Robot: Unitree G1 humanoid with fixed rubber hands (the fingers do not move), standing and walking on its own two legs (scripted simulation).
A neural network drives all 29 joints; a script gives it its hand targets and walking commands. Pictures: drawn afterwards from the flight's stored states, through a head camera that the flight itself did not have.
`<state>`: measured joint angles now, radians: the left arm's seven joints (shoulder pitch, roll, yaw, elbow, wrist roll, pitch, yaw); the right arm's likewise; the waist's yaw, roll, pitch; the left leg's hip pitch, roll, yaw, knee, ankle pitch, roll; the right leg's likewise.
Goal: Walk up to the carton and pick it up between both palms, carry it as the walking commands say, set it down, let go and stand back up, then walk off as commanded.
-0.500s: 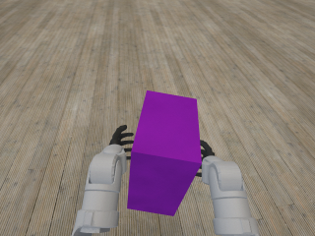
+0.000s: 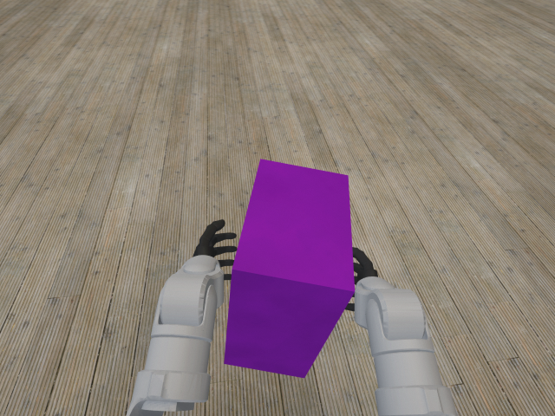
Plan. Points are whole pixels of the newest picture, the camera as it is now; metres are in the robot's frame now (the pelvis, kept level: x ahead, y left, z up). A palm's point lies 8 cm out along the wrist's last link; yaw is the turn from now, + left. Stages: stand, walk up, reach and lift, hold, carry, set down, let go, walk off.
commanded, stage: carry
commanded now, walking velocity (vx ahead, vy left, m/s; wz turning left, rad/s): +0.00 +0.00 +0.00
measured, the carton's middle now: (283, 273) +0.35 +0.01 -0.01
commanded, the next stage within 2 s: hold in 0.08 s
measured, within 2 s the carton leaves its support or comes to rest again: neither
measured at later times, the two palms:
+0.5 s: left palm (225, 278) +0.28 +0.09 +0.07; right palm (388, 302) +0.27 -0.14 +0.04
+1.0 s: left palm (242, 278) +0.32 +0.08 +0.02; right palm (387, 298) +0.31 -0.15 -0.01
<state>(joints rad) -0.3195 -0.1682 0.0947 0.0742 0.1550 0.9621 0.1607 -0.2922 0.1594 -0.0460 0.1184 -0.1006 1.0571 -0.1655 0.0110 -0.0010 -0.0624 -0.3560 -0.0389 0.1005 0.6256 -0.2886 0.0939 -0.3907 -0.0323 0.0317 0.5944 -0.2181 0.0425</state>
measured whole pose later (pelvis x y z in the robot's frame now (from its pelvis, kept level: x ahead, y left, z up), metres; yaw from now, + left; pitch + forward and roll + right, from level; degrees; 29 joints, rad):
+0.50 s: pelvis -0.02 -0.03 +0.00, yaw +9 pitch -11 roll +0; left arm -0.49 -0.23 0.22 0.59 0.31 0.65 0.14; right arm -0.36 0.18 -0.28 0.48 -0.24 0.80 -0.07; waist -0.05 -0.03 0.00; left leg -0.16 -0.09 -0.05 0.61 -0.25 0.05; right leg -0.16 0.02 0.13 0.62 -0.27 0.03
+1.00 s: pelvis -0.04 -0.08 +0.00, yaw +9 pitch -6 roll +0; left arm -0.81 -0.15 0.52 0.90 0.43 0.40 0.05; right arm -0.67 0.23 -0.48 0.70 -0.33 0.59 -0.16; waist -0.04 -0.01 0.23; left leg -0.30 -0.05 -0.09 0.60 -0.19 0.03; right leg -0.31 0.07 0.10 0.61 -0.18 0.00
